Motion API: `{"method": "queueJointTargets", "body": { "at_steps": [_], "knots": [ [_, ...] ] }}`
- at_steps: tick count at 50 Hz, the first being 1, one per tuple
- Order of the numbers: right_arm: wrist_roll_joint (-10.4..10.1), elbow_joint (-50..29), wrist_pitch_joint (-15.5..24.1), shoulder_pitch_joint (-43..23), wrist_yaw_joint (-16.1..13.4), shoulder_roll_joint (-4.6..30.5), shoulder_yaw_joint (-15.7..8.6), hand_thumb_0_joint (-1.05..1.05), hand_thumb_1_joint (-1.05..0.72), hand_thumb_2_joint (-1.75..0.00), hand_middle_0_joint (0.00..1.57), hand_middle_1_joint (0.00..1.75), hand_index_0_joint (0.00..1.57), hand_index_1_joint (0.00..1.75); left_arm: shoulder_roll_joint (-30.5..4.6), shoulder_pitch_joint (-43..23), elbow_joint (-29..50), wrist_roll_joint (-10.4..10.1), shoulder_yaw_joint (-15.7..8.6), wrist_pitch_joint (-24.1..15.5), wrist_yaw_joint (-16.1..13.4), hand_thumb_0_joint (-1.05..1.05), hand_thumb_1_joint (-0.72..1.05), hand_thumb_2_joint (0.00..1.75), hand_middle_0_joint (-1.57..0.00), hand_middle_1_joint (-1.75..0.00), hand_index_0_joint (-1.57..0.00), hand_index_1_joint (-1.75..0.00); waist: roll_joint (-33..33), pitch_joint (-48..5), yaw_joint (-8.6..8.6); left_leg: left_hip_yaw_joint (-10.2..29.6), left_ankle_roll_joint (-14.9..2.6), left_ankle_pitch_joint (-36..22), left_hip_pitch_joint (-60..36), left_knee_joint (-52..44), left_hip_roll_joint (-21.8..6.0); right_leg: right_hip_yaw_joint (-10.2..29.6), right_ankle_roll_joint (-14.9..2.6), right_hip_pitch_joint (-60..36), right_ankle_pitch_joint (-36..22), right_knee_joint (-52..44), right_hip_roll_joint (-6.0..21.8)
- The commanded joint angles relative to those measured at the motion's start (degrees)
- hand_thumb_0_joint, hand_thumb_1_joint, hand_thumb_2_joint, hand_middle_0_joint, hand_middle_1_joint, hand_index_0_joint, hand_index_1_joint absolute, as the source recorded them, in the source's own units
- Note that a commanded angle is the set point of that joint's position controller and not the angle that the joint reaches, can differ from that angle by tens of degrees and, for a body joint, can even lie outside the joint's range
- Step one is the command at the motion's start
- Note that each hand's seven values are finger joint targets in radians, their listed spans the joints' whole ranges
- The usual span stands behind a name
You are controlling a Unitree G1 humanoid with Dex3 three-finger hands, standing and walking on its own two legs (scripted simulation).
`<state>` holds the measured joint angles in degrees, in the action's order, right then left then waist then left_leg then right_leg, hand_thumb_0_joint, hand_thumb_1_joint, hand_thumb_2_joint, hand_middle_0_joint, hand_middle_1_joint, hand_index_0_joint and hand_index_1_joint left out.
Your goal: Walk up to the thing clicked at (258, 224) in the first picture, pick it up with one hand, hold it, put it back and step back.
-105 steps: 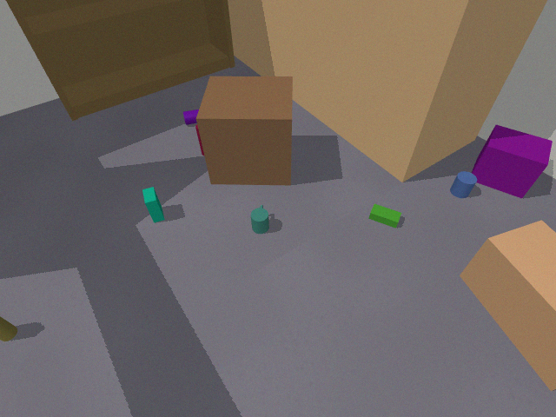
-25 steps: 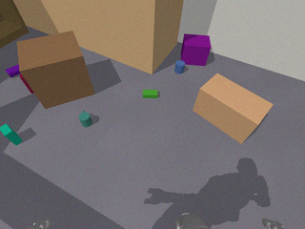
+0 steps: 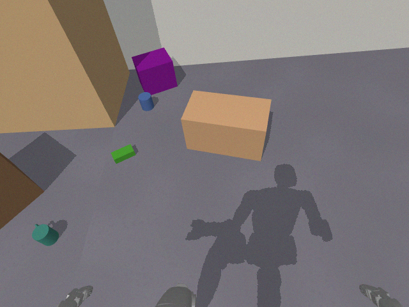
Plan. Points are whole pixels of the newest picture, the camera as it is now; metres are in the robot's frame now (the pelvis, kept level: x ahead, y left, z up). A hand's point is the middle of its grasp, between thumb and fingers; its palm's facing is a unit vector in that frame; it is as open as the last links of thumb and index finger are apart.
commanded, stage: walk up
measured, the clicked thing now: (44, 233) +0.51 +0.89 -0.72
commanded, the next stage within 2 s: none
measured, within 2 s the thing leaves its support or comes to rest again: neither
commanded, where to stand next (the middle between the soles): +0.06 -0.02 m, yaw -64 degrees
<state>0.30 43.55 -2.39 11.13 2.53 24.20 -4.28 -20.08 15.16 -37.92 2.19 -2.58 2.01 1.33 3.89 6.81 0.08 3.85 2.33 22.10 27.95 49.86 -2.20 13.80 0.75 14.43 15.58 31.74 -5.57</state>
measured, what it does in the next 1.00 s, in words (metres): steps on the spot, turning right: left foot, then right foot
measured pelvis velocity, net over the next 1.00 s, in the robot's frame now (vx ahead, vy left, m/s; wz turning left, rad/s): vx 0.00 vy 0.02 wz -0.77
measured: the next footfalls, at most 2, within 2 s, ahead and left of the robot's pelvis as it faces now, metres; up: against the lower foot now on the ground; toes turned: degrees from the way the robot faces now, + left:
left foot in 0.08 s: +0.12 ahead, +0.12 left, +0.00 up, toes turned -9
right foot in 0.64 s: -0.04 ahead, -0.09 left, +0.00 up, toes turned -34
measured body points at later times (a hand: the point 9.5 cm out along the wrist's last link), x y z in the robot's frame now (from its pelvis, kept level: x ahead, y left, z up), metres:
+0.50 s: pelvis +0.00 +0.06 +0.00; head +0.06 +0.06 +0.45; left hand +0.21 +0.31 -0.12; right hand -0.04 -0.27 -0.08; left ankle +0.08 +0.13 -0.73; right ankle -0.06 -0.08 -0.69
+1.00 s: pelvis +0.00 +0.02 -0.02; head +0.03 -0.01 +0.43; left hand +0.28 +0.19 -0.11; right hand -0.15 -0.27 -0.12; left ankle +0.12 +0.09 -0.72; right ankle -0.08 -0.07 -0.73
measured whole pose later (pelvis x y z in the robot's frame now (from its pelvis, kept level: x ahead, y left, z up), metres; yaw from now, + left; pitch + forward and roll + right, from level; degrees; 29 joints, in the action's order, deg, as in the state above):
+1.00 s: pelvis +0.00 +0.02 -0.02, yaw -44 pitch +0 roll +0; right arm 0.5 43.7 0.0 14.5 0.6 23.5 -2.9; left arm -23.3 18.3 -39.7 1.3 -2.7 -0.4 -0.3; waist 0.8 5.5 -0.6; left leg -0.4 -1.6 23.9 25.8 49.0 -1.8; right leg 8.3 -1.2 19.6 21.8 42.3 -5.5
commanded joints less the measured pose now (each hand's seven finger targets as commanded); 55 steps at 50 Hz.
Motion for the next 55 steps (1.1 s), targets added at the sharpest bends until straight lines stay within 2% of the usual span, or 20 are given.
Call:
{"method": "queueJointTargets", "body": {
  "at_steps": [1, 3, 5, 7, 11, 18, 23, 30, 32, 33, 34, 35, 39, 46, 50, 51, 52, 53, 54, 55],
  "knots": [
    [0.02, -4.69, 2.07, 2.1, -2.23, 8.63, -3.42, 0.0, -0.9, -0.9, 0.2, 0.3, 0.2, 0.3, -17.15, -5.34, 8.51, 0.32, -6.28, -1.13, -1.7, 0.0, 0.9, 0.9, -0.2, -0.3, -0.2, -0.3, -14.63, -6.78, 1.58, -0.64, -1.32, -2.55, -12.97, -8.16, 3.35, 13.85, -10.25, 8.04, -21.71, -5.1, 9.12],
    [0.65, -3.4, 2.89, 6.97, -2.91, 8.91, -4.03, 0.0, -0.9, -0.9, 0.2, 0.3, 0.2, 0.3, -15.41, -7.33, 9.11, -0.66, -5.27, -1.35, -2.06, 0.0, 0.9, 0.9, -0.2, -0.3, -0.2, -0.3, -12.2, -8.31, 5.26, 0.81, -2.19, -12.55, -21.89, -20.94, 2.48, 13.92, -5.96, 10.92, -17.26, 0.02, 7.41],
    [1.29, -5.46, 3.17, 3.14, -3.33, 15.33, -5.03, 0.0, -0.9, -0.9, 0.2, 0.3, 0.2, 0.3, -8.7, 0.77, 7.49, -1.4, -3.67, -0.88, -2.47, 0.0, 0.9, 0.9, -0.2, -0.3, -0.2, -0.3, 11.04, -9.68, 1.69, 23.59, -7.98, -15.65, -26.48, -31.5, -19.17, -1.56, 0.14, 18.54, 16.96, 21.82, -7.14],
    [0.62, -7.76, 3.06, -4.34, -2.53, 16.39, -5.49, 0.0, -0.9, -0.9, 0.2, 0.3, 0.2, 0.3, -14.66, 8.07, 3.51, -0.51, -5.24, -0.21, -3.26, 0.0, 0.9, 0.9, -0.2, -0.3, -0.2, -0.3, 9.6, -8.14, -0.74, 26.57, -14.0, -12.81, -17.87, -33.64, -25.58, -4.0, 0.78, 14.77, 18.6, 34.28, -1.34],
    [1.17, -6.53, 3.72, -3.73, -2.94, 10.88, -4.07, 0.0, -0.9, -0.9, 0.2, 0.3, 0.2, 0.3, -15.4, 3.47, 1.85, -0.96, -5.85, 0.37, -0.19, 0.0, 0.9, 0.9, -0.2, -0.3, -0.2, -0.3, 7.69, -5.02, -0.47, 4.65, -4.46, -9.58, -16.57, -33.16, -10.85, -5.12, -0.05, 14.18, 4.39, 34.12, 1.69],
    [1.03, -6.65, 3.72, 3.93, -2.39, 13.22, -5.11, 0.0, -0.9, -0.9, 0.2, 0.3, 0.2, 0.3, -14.53, -0.5, 4.34, -0.53, -4.07, 0.83, 1.91, 0.0, 0.9, 0.9, -0.2, -0.3, -0.2, -0.3, 7.32, -7.92, 4.47, -0.27, -10.18, -11.71, -30.34, -31.93, -15.79, -11.05, 2.38, 18.9, 5.7, 22.76, 6.25],
    [0.44, -8.46, 4.4, 5.87, -1.97, 15.18, -5.34, 0.0, -0.9, -0.9, 0.2, 0.3, 0.2, 0.3, -14.88, 0.43, 3.42, -1.29, -4.02, 0.35, 1.82, 0.0, 0.9, 0.9, -0.2, -0.3, -0.2, -0.3, 4.32, -6.98, 3.62, -2.05, -14.48, -9.41, -22.98, -30.5, -22.74, -12.46, 0.59, 14.87, 8.14, 19.7, 10.08],
    [0.64, -10.4, 3.56, 1.24, -1.44, 15.75, -5.54, 0.0, -0.9, -0.9, 0.2, 0.3, 0.2, 0.3, -13.87, 6.96, 1.07, -0.85, -4.56, -0.55, 1.58, 0.0, 0.9, 0.9, -0.2, -0.3, -0.2, -0.3, 5.83, -9.72, -0.01, -8.92, -11.89, -2.02, -12.5, -22.91, -21.84, -17.11, -2.78, 2.76, 8.18, 8.23, 7.75],
    [0.58, -10.97, 2.76, 0.36, -1.23, 12.11, -4.35, 0.0, -0.9, -0.9, 0.2, 0.3, 0.2, 0.3, -17.11, 13.14, -1.56, -0.35, -6.36, -1.58, 0.77, 0.0, 0.9, 0.9, -0.2, -0.3, -0.2, -0.3, -5.5, -9.93, -3.97, -13.57, -7.91, 5.07, -2.09, -5.36, -14.93, -10.07, -5.17, -7.85, 8.69, -2.83, 6.83],
    [-0.26, -11.01, 2.43, 2.49, -0.99, 7.68, -2.73, 0.0, -0.9, -0.9, 0.2, 0.3, 0.2, 0.3, -21.32, 12.07, -0.44, 0.05, -7.54, -2.01, 0.13, 0.0, 0.9, 0.9, -0.2, -0.3, -0.2, -0.3, -21.76, -6.0, -4.23, -17.2, -3.53, 12.43, 9.48, 9.11, -5.93, 11.02, -9.58, -8.51, 13.37, -13.08, 16.13],
    [-0.87, -11.31, 2.18, 1.11, -1.42, 7.98, -2.39, 0.0, -0.9, -0.9, 0.2, 0.3, 0.2, 0.3, -23.15, 5.94, 2.8, 0.58, -7.29, -2.73, -0.3, 0.0, 0.9, 0.9, -0.2, -0.3, -0.2, -0.3, -19.3, -1.53, -2.46, -10.94, 0.07, 13.88, 16.59, 13.47, -0.87, 24.12, -14.93, -3.89, 13.47, -15.94, 22.07],
    [-0.78, -11.38, 2.66, -1.71, -1.95, 11.55, -3.24, 0.0, -0.9, -0.9, 0.2, 0.3, 0.2, 0.3, -23.89, 5.07, 2.47, 0.16, -7.27, -2.31, -0.54, 0.0, 0.9, 0.9, -0.2, -0.3, -0.2, -0.3, -16.9, -0.94, -3.25, -5.7, -0.63, 14.28, 11.76, 14.49, -2.75, 25.46, -18.03, 2.17, 10.98, -16.7, 23.92],
    [-1.32, -4.95, 2.74, 5.52, -1.89, 10.43, -2.66, 0.0, -0.9, -0.9, 0.2, 0.3, 0.2, 0.3, -18.21, -0.32, 2.43, -1.26, -5.88, -3.0, -1.98, 0.0, 0.9, 0.9, -0.2, -0.3, -0.2, -0.3, -16.55, -5.28, 0.99, -4.84, -1.52, 2.55, 8.9, 12.5, -2.94, 5.86, -11.47, -4.06, -5.07, -7.96, 13.3],
    [0.44, -6.11, 4.06, 1.79, -2.82, 9.78, -2.01, 0.0, -0.9, -0.9, 0.2, 0.3, 0.2, 0.3, -17.02, 6.82, 1.89, -0.93, -5.17, -3.91, -2.82, 0.0, 0.9, 0.9, -0.2, -0.3, -0.2, -0.3, -11.11, -7.17, -2.12, -3.32, -3.5, 3.07, 2.98, 2.39, -0.48, 9.63, -14.21, -3.89, -31.77, 1.21, 14.98],
    [0.43, -3.88, 5.27, 7.87, -3.32, 8.41, -2.69, 0.0, -0.9, -0.9, 0.2, 0.3, 0.2, 0.3, -16.72, 0.67, 3.83, -1.82, -4.57, -2.92, -2.94, 0.0, 0.9, 0.9, -0.2, -0.3, -0.2, -0.3, -9.67, -8.63, 2.34, -5.55, -4.88, -6.47, -13.7, -14.57, 2.68, 5.39, -10.85, 6.61, -31.63, 9.55, 11.18],
    [0.94, -3.48, 5.66, 10.32, -3.44, 9.29, -3.13, 0.0, -0.9, -0.9, 0.2, 0.3, 0.2, 0.3, -14.91, -0.27, 4.66, -2.22, -4.0, -2.89, -3.0, 0.0, 0.9, 0.9, -0.2, -0.3, -0.2, -0.3, -7.29, -10.04, 3.46, -2.72, -5.47, -13.27, -19.03, -18.99, 0.65, 3.38, -7.79, 9.61, -25.13, 13.53, 9.12],
    [1.73, -3.9, 5.89, 10.68, -3.72, 13.97, -4.44, 0.0, -0.9, -0.9, 0.2, 0.3, 0.2, 0.3, -12.32, 0.16, 5.49, -2.71, -3.14, -3.09, -3.0, 0.0, 0.9, 0.9, -0.2, -0.3, -0.2, -0.3, 2.96, -11.9, 4.0, 10.36, -8.66, -18.55, -25.28, -22.4, -9.39, -1.29, -3.7, 16.97, -14.28, 22.69, 2.64],
    [1.38, -5.0, 5.77, 8.46, -3.96, 15.6, -4.7, 0.0, -0.9, -0.9, 0.2, 0.3, 0.2, 0.3, -11.57, 2.65, 4.44, -2.32, -2.84, -2.72, -3.38, 0.0, 0.9, 0.9, -0.2, -0.3, -0.2, -0.3, 7.48, -11.18, 1.99, 22.1, -13.93, -25.29, -25.89, -25.57, -21.21, -6.51, -1.44, 21.87, 15.75, 31.04, -3.14],
    [0.41, -5.3, 5.82, 6.7, -3.48, 18.45, -5.52, 0.0, -0.9, -0.9, 0.2, 0.3, 0.2, 0.3, -15.28, 4.38, 2.98, -1.78, -3.41, -2.28, -4.09, 0.0, 0.9, 0.9, -0.2, -0.3, -0.2, -0.3, 8.39, -12.15, 2.01, 27.58, -21.52, -23.89, -23.12, -25.64, -28.0, -5.6, -1.02, 20.32, 20.38, 38.55, 0.87],
    [0.3, -5.52, 5.87, 5.47, -3.44, 17.22, -5.57, 0.0, -0.9, -0.9, 0.2, 0.3, 0.2, 0.3, -17.0, 3.45, 1.77, -1.45, -3.62, -2.47, -3.97, 0.0, 0.9, 0.9, -0.2, -0.3, -0.2, -0.3, 5.68, -9.16, 1.54, 26.58, -22.66, -24.63, -19.36, -25.65, -27.36, -5.03, -0.74, 19.71, 19.38, 40.96, 2.95]
  ]
}}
